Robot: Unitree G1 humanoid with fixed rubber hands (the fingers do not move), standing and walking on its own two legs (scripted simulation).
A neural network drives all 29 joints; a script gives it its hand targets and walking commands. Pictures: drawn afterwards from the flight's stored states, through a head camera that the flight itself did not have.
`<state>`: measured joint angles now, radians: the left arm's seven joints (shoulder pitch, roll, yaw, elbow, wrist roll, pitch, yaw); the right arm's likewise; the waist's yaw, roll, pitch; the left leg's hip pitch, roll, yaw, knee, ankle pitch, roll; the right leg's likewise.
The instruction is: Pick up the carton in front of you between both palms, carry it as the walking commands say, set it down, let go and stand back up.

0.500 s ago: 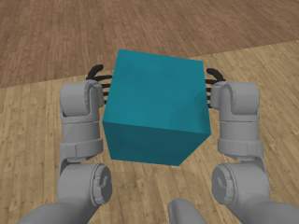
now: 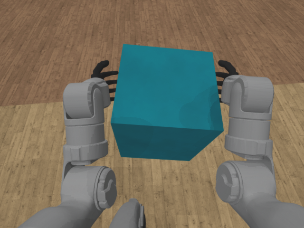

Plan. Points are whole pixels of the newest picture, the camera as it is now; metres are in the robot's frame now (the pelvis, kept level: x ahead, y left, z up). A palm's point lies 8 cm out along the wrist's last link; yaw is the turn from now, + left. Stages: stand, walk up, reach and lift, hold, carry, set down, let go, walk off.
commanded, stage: carry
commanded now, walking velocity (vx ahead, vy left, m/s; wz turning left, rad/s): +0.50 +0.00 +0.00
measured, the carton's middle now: (161, 111) +0.39 +0.03 +0.08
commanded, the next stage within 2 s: none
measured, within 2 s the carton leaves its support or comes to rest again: neither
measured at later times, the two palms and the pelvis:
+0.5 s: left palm (132, 10) +0.69 +0.13 +0.20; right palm (227, 12) +0.69 -0.16 +0.20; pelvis +0.31 +0.00 +0.01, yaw +0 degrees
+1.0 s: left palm out of the picture +0.98 +0.15 +0.20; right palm out of the picture +0.97 -0.14 +0.21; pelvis +0.60 +0.02 +0.05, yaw -1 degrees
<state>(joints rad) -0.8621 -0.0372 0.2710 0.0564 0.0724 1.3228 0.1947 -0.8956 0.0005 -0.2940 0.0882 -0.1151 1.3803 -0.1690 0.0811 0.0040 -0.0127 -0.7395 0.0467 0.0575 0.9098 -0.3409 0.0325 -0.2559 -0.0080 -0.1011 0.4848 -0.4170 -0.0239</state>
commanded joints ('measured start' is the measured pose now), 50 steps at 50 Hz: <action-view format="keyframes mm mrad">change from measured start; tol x32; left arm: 1 -747 -1067 -589 0 -483 24 -318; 50 -884 -1065 -486 -6 -438 2 -289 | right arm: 1 -694 1023 560 -4 405 -38 220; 50 -807 1200 524 45 552 -54 303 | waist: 1 -15 -175 -452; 6 -187 347 -625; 22 -104 144 -473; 26 22 -313 -622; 42 -52 -168 -470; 46 -186 316 -622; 50 -143 43 -520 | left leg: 1 179 -70 119 -210 43 9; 4 753 -79 98 -364 97 62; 6 1079 301 -747 -553 166 286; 7 1083 312 -671 -479 275 307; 23 656 115 27 -236 685 70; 26 -23 -125 -19 391 -192 -32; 28 -138 -45 -85 544 -157 5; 43 530 -140 201 -363 108 39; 46 1075 295 -738 -549 190 285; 50 901 235 -419 -453 341 205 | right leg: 1 282 -203 130 -62 560 -148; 4 57 -143 -7 312 697 -37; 6 -492 99 49 789 -103 34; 8 -624 9 141 969 -107 -10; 23 65 86 -143 41 227 -47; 26 591 -342 761 -114 285 -283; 43 176 -167 14 162 788 -75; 46 -509 92 62 814 -109 35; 50 -592 -43 148 846 -39 -14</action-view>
